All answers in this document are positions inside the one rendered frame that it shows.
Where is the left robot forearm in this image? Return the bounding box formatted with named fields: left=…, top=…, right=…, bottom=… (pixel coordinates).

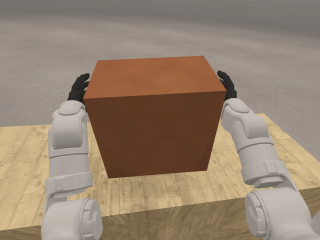
left=41, top=100, right=93, bottom=240

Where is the robot left hand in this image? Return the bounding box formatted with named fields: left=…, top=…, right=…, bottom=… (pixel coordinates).
left=67, top=73, right=90, bottom=112

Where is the right robot forearm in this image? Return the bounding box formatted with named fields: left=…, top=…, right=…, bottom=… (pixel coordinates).
left=220, top=98, right=313, bottom=228

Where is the robot right hand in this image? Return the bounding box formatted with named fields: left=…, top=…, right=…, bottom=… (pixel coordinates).
left=217, top=70, right=237, bottom=102

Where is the pedestal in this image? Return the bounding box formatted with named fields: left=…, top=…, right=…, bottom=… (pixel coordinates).
left=0, top=113, right=320, bottom=240

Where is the robot left upper arm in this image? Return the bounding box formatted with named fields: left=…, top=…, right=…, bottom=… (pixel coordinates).
left=42, top=198, right=103, bottom=240

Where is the robot right upper arm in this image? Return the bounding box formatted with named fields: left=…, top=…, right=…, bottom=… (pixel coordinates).
left=245, top=187, right=320, bottom=240

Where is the carton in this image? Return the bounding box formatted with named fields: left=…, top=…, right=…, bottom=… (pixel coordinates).
left=83, top=55, right=227, bottom=179

